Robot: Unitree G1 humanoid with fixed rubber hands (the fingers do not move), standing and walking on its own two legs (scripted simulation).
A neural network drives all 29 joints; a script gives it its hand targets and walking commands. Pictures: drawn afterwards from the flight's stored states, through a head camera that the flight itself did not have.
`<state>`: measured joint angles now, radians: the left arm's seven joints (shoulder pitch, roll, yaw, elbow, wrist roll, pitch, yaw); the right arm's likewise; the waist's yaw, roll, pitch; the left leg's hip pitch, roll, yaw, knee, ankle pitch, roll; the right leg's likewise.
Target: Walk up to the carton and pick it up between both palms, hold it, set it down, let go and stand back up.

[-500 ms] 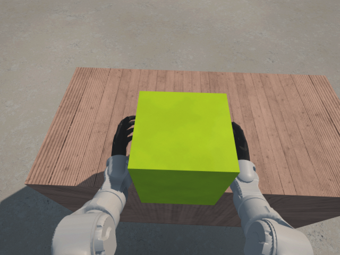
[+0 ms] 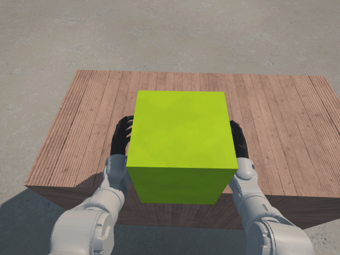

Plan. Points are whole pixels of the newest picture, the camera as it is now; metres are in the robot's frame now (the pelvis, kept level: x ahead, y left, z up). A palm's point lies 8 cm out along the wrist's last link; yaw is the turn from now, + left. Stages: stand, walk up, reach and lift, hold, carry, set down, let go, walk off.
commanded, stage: reach and lift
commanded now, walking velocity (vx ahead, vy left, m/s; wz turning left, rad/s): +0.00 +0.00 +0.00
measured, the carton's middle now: (179, 151) +0.39 -0.03 -0.02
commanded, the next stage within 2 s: none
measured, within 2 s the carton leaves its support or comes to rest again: leaves its support in 0.38 s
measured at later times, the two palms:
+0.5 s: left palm (119, 146) +0.39 +0.12 +0.02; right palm (239, 148) +0.38 -0.18 +0.01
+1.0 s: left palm (109, 146) +0.37 +0.14 +0.05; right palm (238, 150) +0.36 -0.16 +0.04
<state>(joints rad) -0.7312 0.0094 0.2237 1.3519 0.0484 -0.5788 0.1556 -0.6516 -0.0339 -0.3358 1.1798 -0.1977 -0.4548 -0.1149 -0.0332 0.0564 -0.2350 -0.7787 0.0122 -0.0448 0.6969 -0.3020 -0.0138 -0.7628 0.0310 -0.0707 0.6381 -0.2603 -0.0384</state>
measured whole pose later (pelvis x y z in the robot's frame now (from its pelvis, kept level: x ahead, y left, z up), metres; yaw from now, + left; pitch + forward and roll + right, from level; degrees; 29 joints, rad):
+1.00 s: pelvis -0.02 +0.01 +0.02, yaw -1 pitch +17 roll -2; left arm -0.75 0.01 0.17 1.29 0.05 -0.51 0.15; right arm -0.65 -0.05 -0.33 1.22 -0.16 -0.50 -0.14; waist 0.00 -0.02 -0.21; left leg -0.65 0.01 -0.03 0.56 -0.21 0.00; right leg -0.63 0.04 -0.04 0.47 -0.15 -0.03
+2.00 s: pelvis +0.00 +0.02 +0.03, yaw +2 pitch -2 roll -2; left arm -0.47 -0.04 0.16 0.24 0.16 0.42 0.09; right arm -0.46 -0.06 -0.04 0.44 0.16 0.25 -0.20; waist -0.08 -0.05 -0.06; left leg -0.17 -0.02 -0.08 0.42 -0.21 0.01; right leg -0.12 0.03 -0.03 0.30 -0.15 -0.01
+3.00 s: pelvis +0.00 +0.02 +0.03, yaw +2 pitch -3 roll -2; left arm -0.53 -0.04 0.19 0.19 0.18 0.55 0.09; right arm -0.56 -0.08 -0.03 0.46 0.23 0.32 -0.21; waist -0.09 -0.03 -0.05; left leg -0.13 -0.02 -0.08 0.42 -0.23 0.02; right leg -0.07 0.03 -0.03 0.28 -0.15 0.00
